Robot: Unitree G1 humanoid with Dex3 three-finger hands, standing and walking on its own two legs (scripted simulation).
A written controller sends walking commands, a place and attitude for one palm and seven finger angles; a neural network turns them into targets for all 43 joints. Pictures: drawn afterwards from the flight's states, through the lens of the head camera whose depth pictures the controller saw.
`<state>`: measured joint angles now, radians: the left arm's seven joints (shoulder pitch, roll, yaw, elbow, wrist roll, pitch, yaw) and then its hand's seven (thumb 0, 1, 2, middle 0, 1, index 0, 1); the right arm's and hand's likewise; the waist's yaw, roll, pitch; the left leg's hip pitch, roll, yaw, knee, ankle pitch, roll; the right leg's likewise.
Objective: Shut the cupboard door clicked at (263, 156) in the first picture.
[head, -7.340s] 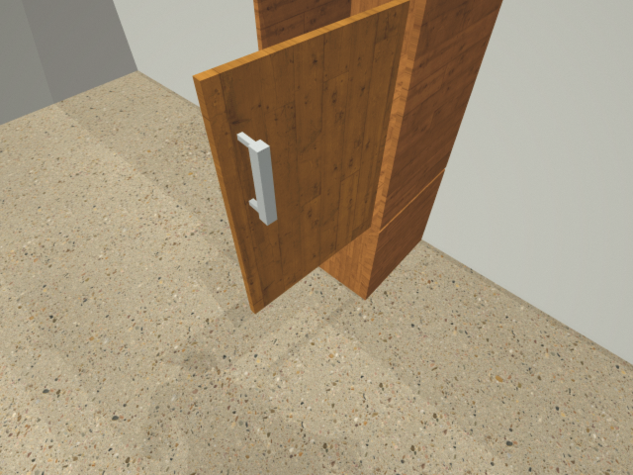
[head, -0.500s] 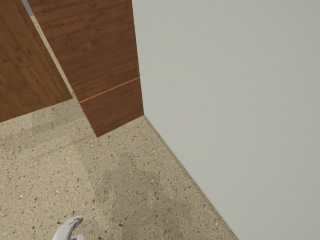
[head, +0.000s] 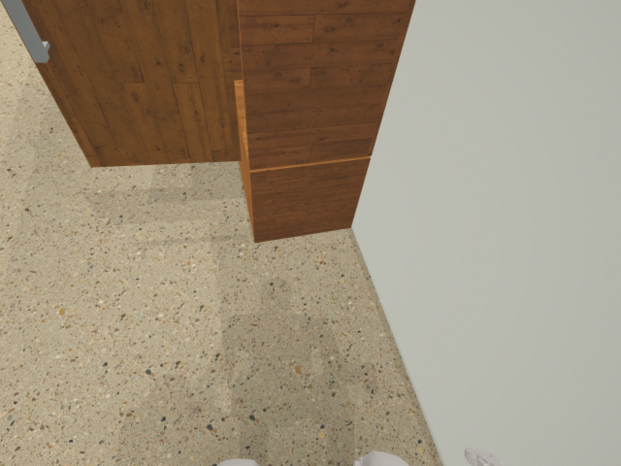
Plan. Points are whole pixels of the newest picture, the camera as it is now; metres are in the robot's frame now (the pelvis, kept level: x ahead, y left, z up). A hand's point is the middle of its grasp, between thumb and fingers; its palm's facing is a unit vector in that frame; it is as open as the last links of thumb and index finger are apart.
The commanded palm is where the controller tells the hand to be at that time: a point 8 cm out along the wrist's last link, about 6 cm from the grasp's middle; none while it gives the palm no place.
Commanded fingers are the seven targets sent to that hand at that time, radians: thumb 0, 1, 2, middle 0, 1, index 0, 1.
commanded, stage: turn to face it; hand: left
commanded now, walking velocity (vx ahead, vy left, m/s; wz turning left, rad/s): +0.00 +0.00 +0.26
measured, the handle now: (25, 15) +0.81 +0.61 +0.08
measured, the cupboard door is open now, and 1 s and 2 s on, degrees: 84 84 84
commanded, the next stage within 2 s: take the last steps up to it in 0.26 s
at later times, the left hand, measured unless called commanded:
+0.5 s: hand out of the picture +0.04 +0.16 -0.15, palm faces +0.18 -0.96 -0.21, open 7.3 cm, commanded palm none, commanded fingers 0.00 0.90 0.90 -0.20 -0.30 -0.20 -0.30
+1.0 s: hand (112, 461) +0.13 +0.27 -0.15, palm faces +0.24 -0.95 -0.19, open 7.4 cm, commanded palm none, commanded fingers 0.00 0.90 0.90 -0.20 -0.30 -0.20 -0.30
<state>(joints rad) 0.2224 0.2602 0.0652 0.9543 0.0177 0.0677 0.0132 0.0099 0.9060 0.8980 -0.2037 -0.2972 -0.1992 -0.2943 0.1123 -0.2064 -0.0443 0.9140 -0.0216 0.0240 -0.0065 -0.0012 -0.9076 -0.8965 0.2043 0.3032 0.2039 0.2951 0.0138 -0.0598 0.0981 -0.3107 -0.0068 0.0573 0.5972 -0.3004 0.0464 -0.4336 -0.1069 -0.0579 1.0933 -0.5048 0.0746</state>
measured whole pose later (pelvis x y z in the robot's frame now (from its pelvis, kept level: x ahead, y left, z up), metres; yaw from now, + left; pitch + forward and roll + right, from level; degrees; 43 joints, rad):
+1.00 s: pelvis +0.09 +0.07 +0.01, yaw +14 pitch -1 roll +1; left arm 0.17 0.19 0.05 1.00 0.03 0.01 -0.02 0.01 0.91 0.90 -0.20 -0.30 -0.20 -0.29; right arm 0.37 -0.13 -0.01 1.09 -0.02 -0.04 -0.01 0.00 -0.91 -0.90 0.21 0.30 0.20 0.30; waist -0.01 -0.02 0.04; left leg -0.01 -0.08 0.09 0.29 -0.27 0.09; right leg -0.55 -0.11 -0.08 0.90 -0.25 0.02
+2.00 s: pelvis +0.40 +0.24 +0.00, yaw +12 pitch -1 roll +2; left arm 0.15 0.19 0.04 1.00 0.02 -0.02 0.01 0.01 0.92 0.90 -0.20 -0.30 -0.20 -0.29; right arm 0.30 -0.15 -0.02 1.10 -0.02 -0.02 -0.04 -0.01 -0.93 -0.90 0.20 0.30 0.20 0.30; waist -0.01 -0.03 0.06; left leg -0.14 -0.02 0.18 0.48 -0.33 0.04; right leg -0.35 -0.06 -0.07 0.60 -0.13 -0.01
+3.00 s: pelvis +0.40 +0.21 +0.01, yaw +12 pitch +0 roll +1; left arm 0.27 0.16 -0.01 1.06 0.01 -0.02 0.02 0.01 0.91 0.90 -0.21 -0.30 -0.20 -0.29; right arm 0.32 -0.20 0.00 1.09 -0.02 0.01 -0.02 0.00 -0.92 -0.90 0.20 0.30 0.20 0.29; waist -0.02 0.03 0.04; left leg -0.17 0.03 0.08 0.42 -0.24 -0.01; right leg -0.22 0.02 -0.02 0.47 -0.25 -0.05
